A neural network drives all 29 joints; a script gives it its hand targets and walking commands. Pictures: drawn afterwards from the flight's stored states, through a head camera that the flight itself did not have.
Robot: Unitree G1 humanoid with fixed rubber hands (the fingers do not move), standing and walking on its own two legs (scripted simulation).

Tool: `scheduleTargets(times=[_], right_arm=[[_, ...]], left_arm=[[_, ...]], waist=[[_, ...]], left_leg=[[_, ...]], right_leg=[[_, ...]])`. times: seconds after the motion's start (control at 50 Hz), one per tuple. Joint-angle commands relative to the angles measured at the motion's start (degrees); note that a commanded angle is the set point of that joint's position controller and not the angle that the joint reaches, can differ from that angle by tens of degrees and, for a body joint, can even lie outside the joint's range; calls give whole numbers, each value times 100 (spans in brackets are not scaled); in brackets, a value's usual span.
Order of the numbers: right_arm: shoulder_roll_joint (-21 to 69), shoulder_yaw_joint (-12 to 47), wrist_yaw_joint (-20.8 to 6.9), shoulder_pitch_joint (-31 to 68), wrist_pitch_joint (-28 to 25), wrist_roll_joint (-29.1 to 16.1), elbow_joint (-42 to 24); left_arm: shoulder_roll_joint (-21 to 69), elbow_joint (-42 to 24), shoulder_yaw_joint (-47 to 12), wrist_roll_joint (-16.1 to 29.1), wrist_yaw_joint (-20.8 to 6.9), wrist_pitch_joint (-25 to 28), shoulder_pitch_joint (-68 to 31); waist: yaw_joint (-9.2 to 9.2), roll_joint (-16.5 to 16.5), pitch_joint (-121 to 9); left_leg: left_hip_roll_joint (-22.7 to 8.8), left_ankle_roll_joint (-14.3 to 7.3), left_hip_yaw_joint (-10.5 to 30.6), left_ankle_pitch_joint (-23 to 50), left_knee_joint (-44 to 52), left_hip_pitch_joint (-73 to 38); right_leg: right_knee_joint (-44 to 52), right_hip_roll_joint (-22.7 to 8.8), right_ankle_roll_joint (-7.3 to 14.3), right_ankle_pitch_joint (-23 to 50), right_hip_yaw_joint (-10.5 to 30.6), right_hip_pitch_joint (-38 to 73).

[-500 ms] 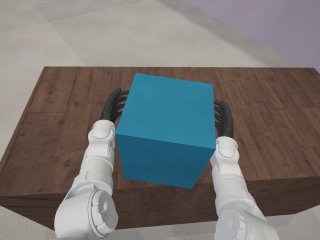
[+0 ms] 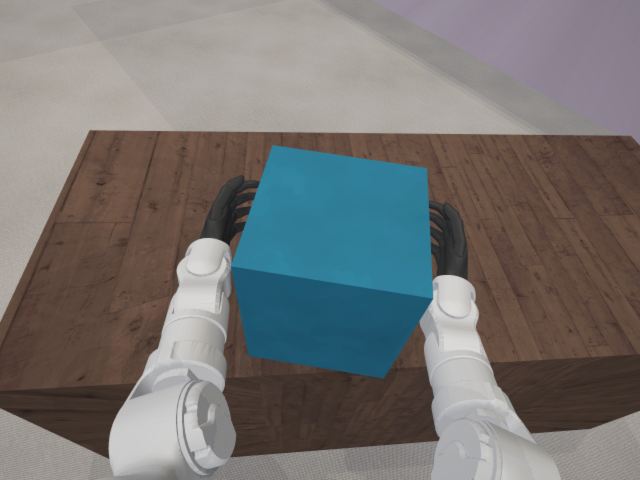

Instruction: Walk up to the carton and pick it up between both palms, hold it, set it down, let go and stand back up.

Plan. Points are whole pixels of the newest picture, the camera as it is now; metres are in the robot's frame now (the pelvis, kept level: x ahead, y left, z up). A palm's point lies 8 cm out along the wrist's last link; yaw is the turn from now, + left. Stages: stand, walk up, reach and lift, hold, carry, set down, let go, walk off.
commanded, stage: reach and lift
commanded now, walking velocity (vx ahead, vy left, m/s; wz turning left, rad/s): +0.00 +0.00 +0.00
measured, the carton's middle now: (331, 268) +0.41 -0.02 +0.00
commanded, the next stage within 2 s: none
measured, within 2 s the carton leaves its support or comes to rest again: leaves its support in 0.44 s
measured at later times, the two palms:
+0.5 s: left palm (212, 244) +0.39 +0.14 +0.08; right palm (453, 272) +0.35 -0.16 +0.07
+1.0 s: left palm (212, 235) +0.38 +0.13 +0.11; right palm (467, 260) +0.35 -0.17 +0.10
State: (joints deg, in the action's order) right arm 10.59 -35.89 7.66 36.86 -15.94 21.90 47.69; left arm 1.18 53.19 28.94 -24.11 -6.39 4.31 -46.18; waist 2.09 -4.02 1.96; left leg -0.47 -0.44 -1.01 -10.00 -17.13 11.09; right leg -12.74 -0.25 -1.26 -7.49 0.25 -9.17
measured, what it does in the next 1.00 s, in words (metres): stands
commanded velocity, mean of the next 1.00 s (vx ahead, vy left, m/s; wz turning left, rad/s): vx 0.00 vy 0.00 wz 0.00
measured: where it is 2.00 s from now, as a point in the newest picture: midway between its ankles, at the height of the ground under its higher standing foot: outside the picture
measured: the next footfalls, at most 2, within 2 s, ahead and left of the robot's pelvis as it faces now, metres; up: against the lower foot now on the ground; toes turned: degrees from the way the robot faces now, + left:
none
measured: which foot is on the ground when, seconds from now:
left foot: down 0.00-1.00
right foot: down 0.00-1.00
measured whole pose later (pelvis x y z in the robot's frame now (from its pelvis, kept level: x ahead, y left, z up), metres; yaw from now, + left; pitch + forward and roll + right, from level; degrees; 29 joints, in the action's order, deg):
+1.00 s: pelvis -0.02 -0.01 +0.00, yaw +1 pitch -3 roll -1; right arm 4.5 -21.3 7.6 35.2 -7.4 6.1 45.5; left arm 3.2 34.9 19.5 -20.4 -2.9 -13.4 -40.3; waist 2.2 -4.8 3.6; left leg -0.8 0.2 -0.1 -8.8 -15.8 3.8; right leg -11.1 0.1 -0.5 -6.5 -0.9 -1.4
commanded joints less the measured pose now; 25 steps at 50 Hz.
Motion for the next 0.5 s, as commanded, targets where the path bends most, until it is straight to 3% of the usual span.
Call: scheduleTargets(times=[0.0,0.08,0.3,0.48], right_arm=[[2630,2260,-647,2485,-321,251,242],[2581,2493,-644,2559,-361,86,196],[2552,3020,-533,2932,-284,-323,-193],[2374,3266,-573,3328,99,-666,-537]], left_arm=[[2693,111,-1444,-19,-361,-24,-2230],[2822,0,-1670,93,-312,-58,-2151],[3063,-449,-2302,520,-313,-168,-2418],[3105,-655,-2395,634,-326,-543,-2579]], waist=[[-129,638,-2602],[-145,669,-2711],[32,479,-3072],[-50,358,-2814]], left_leg=[[35,238,-618,2264,-99,-592],[24,283,-599,2601,-200,-790],[95,293,-526,2329,-152,-703],[116,224,-497,1645,43,-710]], right_leg=[[-364,179,-77,2240,-680,1409],[-327,222,-34,2309,-690,1356],[-322,178,-70,2705,-604,1775],[-191,134,-102,2003,-572,1778]])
